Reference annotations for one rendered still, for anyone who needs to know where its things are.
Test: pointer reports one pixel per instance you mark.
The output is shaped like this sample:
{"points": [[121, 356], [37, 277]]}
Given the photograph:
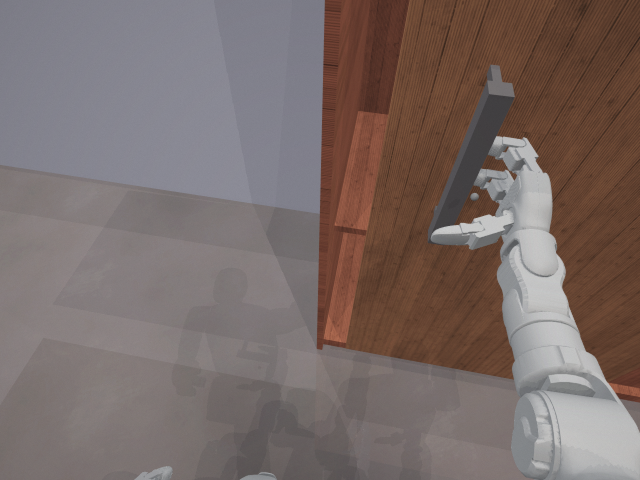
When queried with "right robot forearm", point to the right robot forearm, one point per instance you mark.
{"points": [[547, 347]]}

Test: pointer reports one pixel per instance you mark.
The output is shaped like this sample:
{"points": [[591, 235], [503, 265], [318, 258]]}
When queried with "right robot upper arm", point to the right robot upper arm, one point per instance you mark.
{"points": [[559, 436]]}

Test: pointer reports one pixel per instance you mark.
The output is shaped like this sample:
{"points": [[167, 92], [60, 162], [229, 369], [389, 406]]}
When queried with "handle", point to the handle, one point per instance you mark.
{"points": [[492, 108]]}

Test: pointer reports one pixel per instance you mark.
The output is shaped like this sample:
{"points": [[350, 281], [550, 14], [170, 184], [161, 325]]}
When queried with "right robot hand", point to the right robot hand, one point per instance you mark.
{"points": [[528, 198]]}

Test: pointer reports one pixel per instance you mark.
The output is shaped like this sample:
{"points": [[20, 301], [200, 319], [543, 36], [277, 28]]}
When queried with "wardrobe door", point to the wardrobe door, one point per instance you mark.
{"points": [[575, 70], [631, 379]]}

